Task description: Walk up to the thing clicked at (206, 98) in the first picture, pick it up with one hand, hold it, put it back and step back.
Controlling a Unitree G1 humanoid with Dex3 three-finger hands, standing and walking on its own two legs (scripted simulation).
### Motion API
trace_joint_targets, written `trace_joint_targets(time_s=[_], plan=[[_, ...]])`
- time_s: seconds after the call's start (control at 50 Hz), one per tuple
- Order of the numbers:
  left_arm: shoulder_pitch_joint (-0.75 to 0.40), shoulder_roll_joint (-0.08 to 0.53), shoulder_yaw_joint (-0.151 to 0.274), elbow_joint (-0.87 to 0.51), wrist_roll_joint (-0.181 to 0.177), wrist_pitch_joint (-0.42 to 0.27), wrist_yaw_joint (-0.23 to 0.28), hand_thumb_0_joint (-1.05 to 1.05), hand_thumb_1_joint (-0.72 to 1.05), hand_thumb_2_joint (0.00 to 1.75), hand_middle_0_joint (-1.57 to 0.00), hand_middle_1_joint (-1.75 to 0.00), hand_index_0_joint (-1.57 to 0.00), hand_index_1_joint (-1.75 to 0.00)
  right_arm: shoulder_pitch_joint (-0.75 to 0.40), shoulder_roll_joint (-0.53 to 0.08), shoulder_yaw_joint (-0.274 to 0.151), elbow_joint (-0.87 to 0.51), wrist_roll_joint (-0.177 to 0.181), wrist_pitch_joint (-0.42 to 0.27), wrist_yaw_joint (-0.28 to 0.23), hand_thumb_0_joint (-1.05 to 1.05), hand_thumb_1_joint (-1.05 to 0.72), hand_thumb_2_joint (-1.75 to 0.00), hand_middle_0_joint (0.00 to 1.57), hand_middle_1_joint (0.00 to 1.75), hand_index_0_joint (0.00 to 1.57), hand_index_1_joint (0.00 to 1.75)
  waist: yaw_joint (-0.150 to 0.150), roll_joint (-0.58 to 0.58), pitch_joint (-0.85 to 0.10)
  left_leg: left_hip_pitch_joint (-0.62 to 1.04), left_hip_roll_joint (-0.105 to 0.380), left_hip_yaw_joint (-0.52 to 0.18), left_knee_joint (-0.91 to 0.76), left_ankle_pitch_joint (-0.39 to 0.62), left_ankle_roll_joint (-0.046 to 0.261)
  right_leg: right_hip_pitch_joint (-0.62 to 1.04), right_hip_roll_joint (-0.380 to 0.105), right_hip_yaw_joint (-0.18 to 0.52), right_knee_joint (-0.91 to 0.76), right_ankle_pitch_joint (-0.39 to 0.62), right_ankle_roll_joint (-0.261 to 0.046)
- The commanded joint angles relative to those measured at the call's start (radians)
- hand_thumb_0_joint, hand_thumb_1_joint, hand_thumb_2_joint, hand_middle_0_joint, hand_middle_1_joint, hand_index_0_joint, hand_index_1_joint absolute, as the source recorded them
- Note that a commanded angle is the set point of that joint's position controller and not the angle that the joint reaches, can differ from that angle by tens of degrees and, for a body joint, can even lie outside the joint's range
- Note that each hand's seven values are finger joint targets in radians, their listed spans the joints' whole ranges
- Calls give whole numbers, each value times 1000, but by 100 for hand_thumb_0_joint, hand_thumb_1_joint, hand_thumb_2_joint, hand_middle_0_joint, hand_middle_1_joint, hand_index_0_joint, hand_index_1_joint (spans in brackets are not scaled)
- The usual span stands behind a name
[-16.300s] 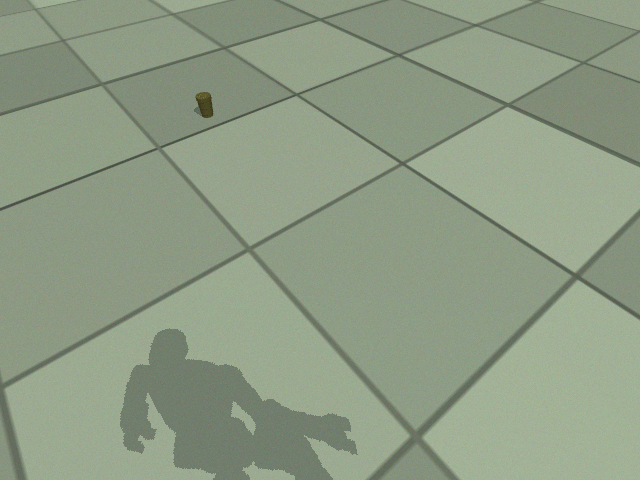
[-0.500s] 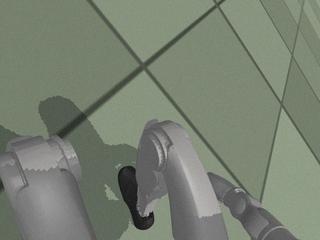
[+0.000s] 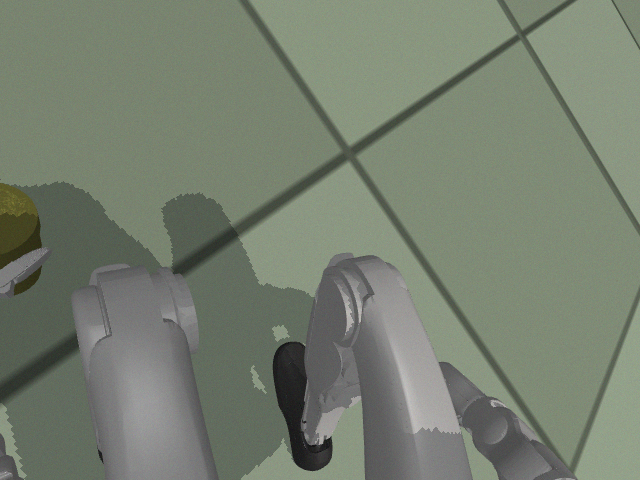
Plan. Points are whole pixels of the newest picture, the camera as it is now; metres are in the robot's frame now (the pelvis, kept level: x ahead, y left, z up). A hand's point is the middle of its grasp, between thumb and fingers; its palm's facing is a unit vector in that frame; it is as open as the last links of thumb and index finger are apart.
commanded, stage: settle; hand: left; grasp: from the side
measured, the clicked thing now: out of the picture +0.36 +0.31 -0.19
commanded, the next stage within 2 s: lift in 1.44 s
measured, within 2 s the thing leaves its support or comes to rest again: neither
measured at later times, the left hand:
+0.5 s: hand out of the picture +0.35 +0.31 -0.05, palm faces +0.37 -0.93 -0.05, open 9.2 cm
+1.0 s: hand out of the picture +0.37 +0.30 +0.01, palm faces +0.37 -0.93 -0.05, open 8.4 cm
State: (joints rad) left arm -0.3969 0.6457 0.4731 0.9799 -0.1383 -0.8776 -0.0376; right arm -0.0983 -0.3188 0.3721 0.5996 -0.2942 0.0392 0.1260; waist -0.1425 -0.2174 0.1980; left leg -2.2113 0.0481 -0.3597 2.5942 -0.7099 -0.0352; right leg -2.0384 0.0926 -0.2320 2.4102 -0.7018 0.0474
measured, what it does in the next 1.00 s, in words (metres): rises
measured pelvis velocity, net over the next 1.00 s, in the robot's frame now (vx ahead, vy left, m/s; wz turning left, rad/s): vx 0.02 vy -0.02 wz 0.14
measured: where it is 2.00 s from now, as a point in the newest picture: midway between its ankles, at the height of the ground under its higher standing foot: (229, 449)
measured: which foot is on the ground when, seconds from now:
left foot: down 0.00-1.00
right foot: down 0.00-1.00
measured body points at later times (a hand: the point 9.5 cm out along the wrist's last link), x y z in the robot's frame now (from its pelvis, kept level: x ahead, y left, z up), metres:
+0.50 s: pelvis +0.01 -0.01 +0.03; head +0.21 +0.11 +0.42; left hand +0.33 +0.36 -0.05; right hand +0.23 -0.24 -0.07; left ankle +0.08 +0.13 -0.27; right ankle +0.12 -0.12 -0.27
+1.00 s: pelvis +0.02 -0.02 +0.06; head +0.22 +0.07 +0.45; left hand +0.35 +0.35 +0.02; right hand +0.21 -0.25 -0.07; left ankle +0.08 +0.13 -0.27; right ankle +0.12 -0.12 -0.27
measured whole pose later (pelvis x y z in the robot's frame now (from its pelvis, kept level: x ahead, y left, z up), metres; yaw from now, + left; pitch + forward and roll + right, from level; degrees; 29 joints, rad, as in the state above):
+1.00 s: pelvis +0.02 -0.02 +0.06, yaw +8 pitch +31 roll -6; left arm -0.43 0.39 0.44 0.73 -0.19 -0.60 -0.19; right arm 0.03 -0.28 0.05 0.68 -0.09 0.03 0.06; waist -0.08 -0.03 -0.08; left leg -2.19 0.06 -0.15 2.32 -0.69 -0.04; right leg -2.10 0.04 -0.09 2.29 -0.74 0.00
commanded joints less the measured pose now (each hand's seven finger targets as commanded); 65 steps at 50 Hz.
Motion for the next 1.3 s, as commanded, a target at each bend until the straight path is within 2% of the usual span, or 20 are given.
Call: trace_joint_targets(time_s=[0.0,0.1,0.14,0.18,0.26,0.32,0.62,0.66,0.68,0.7,0.74,0.82,0.9,0.94,1.0,1.06,1.12,1.18,1.22,1.28], plan=[[-274,165,-2,-353,-35,-82,-18,0,23,121,-122,-131,-121,-133,62,-308,-167,-36,34,-6,-25,0,-91,-90,20,30,20,30,-49,597,-704,483,37,129,-368,115,13,201,26,-22,-211,228,-81],[-259,92,-52,-364,-46,-25,-51,0,22,120,-121,-132,-121,-133,95,-275,-207,-20,68,-3,-26,0,-90,-90,20,30,20,30,-39,553,-719,446,27,145,-390,96,23,178,18,-5,-227,203,-82],[-249,107,-17,-372,-55,-7,-61,0,20,120,-120,-130,-120,-132,96,-271,-226,-30,83,-1,-29,0,-90,-90,20,30,20,30,-7,517,-736,426,24,158,-397,83,28,186,15,4,-239,186,-83],[-241,58,-44,-352,-65,14,-76,0,18,120,-119,-131,-119,-133,96,-257,-239,-35,99,2,-31,0,-89,-90,20,30,20,30,-6,488,-744,407,19,168,-406,72,33,179,12,13,-251,174,-83],[-244,84,1,-410,-73,37,-86,0,15,120,-119,-131,-119,-132,110,-254,-268,-42,125,5,-34,0,-89,-90,20,30,20,30,38,520,-793,454,13,182,-444,92,25,166,3,21,-249,171,-90],[-216,57,-1,-453,-77,55,-99,0,15,121,-120,-132,-120,-133,121,-240,-289,-47,139,8,-40,0,-89,-90,20,30,20,30,52,528,-844,493,12,195,-455,129,24,172,-4,38,-254,191,-93],[-294,54,29,-595,-102,106,-142,0,4,116,-115,-127,-115,-129,186,-185,-354,3,185,-18,-66,0,-90,-90,20,30,20,30,67,453,-948,471,0,253,-481,144,48,247,-22,120,-340,183,-82],[-229,-14,2,-500,-114,125,-152,0,4,119,-117,-130,-117,-132,184,-184,-355,1,192,-25,-67,0,-91,-90,20,30,20,30,52,403,-920,445,-2,254,-482,144,53,257,-23,115,-353,184,-77],[-259,3,25,-528,-119,123,-153,0,6,119,-117,-129,-116,-131,194,-188,-359,6,194,-27,-68,0,-90,-90,20,30,20,30,62,395,-941,457,-1,256,-480,167,54,269,-24,116,-353,204,-76],[-289,40,47,-563,-118,121,-154,0,5,119,-117,-129,-116,-131,198,-184,-365,14,197,-28,-71,0,-91,-90,20,30,20,30,78,412,-960,470,-1,261,-477,176,54,263,-26,125,-354,206,-77],[-200,-6,31,-490,-116,142,-161,0,2,120,-119,-131,-118,-134,205,-177,-369,7,200,-27,-71,0,-91,-90,20,30,20,30,78,371,-953,454,-2,267,-480,195,58,293,-28,128,-368,212,-71],[-278,29,46,-553,-91,152,-155,0,3,122,-121,-133,-121,-135,215,-169,-384,25,204,-25,-75,0,-90,-90,20,30,20,30,100,397,-986,489,-2,280,-498,207,55,291,-29,134,-373,217,-77],[-252,-23,31,-512,-94,170,-157,0,6,124,-124,-135,-123,-137,219,-166,-391,24,210,-30,-77,0,-91,-90,20,30,20,30,88,376,-977,501,-3,278,-512,224,58,288,-29,122,-377,232,-76],[-291,15,57,-556,-91,169,-151,0,5,126,-125,-136,-124,-139,230,-162,-395,26,211,-31,-78,0,-91,-90,20,30,20,30,103,378,-998,491,-4,286,-518,218,57,320,-31,133,-387,225,-76],[-327,19,44,-604,-81,168,-150,0,7,127,-127,-137,-126,-140,220,-158,-401,19,214,-31,-82,0,-91,-90,20,30,20,30,104,435,-1002,545,-5,284,-551,187,49,260,-32,129,-389,185,-86],[-298,-12,28,-550,-76,175,-151,0,12,130,-128,-139,-127,-142,226,-156,-403,30,214,-36,-85,0,-91,-90,20,30,20,30,87,405,-981,539,-5,283,-554,187,53,276,-33,129,-401,191,-82],[-360,20,35,-602,-73,170,-152,0,8,128,-127,-138,-126,-141,231,-150,-405,28,214,-41,-89,0,-91,-90,20,30,20,30,89,435,-1014,560,-6,289,-562,185,53,279,-36,141,-412,187,-83],[-316,-27,17,-534,-81,179,-155,0,9,128,-125,-137,-125,-140,223,-150,-407,30,217,-48,-92,0,-91,-90,20,30,20,30,78,389,-948,521,-7,290,-571,143,56,263,-36,143,-437,148,-82],[-387,12,30,-591,-76,169,-153,0,9,128,-126,-137,-125,-140,231,-146,-406,36,217,-53,-93,0,-91,-90,20,30,20,30,86,428,-981,548,-9,293,-583,135,50,265,-39,143,-431,141,-87],[-364,-6,19,-536,-76,177,-163,0,9,129,-124,-136,-124,-139,239,-150,-410,39,219,-57,-94,0,-91,-90,20,30,20,30,75,399,-977,546,-10,294,-583,142,54,276,-39,145,-443,146,-84]])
